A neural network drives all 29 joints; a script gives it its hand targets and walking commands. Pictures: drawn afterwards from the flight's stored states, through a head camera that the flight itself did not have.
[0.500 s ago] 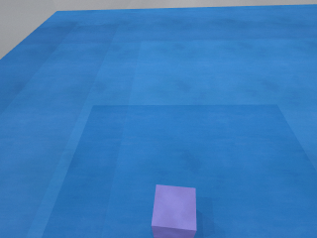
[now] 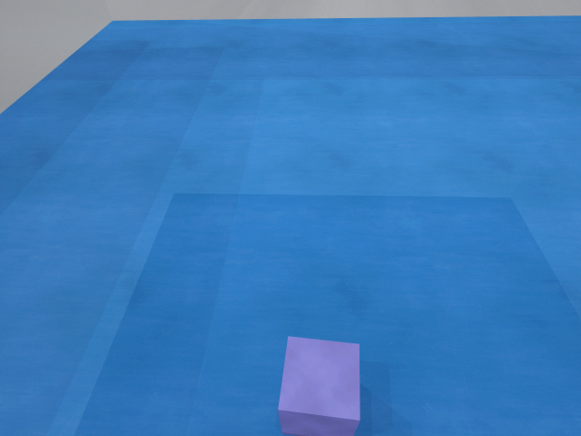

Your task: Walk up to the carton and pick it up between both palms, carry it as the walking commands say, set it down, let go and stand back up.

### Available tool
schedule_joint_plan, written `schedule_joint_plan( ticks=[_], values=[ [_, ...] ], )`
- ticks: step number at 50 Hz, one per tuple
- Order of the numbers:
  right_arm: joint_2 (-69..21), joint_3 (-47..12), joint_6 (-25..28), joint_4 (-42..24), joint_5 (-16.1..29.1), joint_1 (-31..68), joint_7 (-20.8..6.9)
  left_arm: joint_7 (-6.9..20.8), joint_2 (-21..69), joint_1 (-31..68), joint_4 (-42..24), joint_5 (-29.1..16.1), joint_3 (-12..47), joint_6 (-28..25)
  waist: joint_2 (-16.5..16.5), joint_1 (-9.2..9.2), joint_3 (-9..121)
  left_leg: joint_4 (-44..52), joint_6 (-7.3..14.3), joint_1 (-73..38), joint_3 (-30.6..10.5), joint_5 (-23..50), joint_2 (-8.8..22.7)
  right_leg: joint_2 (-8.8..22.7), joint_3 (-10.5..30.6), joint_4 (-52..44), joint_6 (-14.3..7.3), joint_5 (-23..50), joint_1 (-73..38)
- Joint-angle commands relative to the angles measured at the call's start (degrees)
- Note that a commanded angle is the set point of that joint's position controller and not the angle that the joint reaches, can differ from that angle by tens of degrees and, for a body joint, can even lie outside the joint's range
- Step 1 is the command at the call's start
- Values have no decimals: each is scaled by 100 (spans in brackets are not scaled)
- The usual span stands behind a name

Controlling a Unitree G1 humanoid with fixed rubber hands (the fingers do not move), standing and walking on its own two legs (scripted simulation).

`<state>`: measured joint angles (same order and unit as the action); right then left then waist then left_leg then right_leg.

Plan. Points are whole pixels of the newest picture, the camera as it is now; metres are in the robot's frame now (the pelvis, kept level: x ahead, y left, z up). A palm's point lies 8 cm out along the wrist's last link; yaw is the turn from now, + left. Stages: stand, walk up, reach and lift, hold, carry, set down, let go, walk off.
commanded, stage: stand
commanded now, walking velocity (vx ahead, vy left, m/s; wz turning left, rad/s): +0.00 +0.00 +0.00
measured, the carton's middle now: (319, 390) +0.41 -0.04 -0.65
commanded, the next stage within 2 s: none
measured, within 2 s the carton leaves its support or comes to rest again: neither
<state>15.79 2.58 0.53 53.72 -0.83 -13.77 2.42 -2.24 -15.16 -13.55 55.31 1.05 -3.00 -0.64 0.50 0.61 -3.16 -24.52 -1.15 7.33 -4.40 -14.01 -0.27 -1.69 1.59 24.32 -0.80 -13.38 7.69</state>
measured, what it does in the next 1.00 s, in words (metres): stands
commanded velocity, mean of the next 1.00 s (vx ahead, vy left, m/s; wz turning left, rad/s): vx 0.00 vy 0.00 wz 0.00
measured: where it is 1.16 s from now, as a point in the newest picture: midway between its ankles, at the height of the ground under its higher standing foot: outside the picture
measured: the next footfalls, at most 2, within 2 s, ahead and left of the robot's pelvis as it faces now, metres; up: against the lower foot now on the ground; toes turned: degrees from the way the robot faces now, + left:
none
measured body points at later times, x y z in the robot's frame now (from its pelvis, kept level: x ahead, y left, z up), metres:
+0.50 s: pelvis -0.01 +0.01 +0.00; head -0.01 +0.01 +0.45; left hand +0.04 +0.29 -0.13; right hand +0.05 -0.27 -0.13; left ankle +0.00 +0.13 -0.74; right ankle +0.00 -0.11 -0.74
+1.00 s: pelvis -0.01 +0.01 +0.00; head +0.00 +0.02 +0.45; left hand +0.05 +0.31 -0.13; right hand +0.06 -0.28 -0.13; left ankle +0.00 +0.13 -0.74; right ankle +0.00 -0.11 -0.74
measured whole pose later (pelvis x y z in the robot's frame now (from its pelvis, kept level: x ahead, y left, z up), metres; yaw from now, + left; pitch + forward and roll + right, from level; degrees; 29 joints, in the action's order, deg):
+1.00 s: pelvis -0.01 +0.01 +0.00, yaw +0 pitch -3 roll +0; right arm 17.8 1.4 0.9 57.8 -0.3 -11.2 1.7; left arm -1.8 -17.7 -11.1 59.2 0.1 -1.6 -0.9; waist 0.0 0.6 -3.8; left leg -21.3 0.0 6.8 -3.9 -11.3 -1.4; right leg -0.1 1.9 21.2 0.6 -10.9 7.1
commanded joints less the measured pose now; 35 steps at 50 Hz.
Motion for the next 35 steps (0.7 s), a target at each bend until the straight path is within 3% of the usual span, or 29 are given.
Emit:
schedule_joint_plan(
  ticks=[1, 15, 35],
  values=[
    [798, 187, 113, -303, 13, -26, 38, -25, -841, 25, -279, -11, -171, -75, -8, -17, -6, 409, 173, 148, -293, 713, 455, 585, 505, -494, 72, 589, 105],
    [935, 133, 103, -130, 10, 60, 37, -7, -927, 83, -86, -41, -129, -91, -32, 21, -78, 597, 171, 278, -365, 449, 480, 620, 492, -600, 60, 260, 68],
    [1031, 86, 111, 47, 39, 114, -15, -3, -1111, 184, 71, -67, -100, -93, -30, 7, -25, 700, 185, 194, -382, 530, 505, 712, 512, -673, 37, 401, -24]
  ],
)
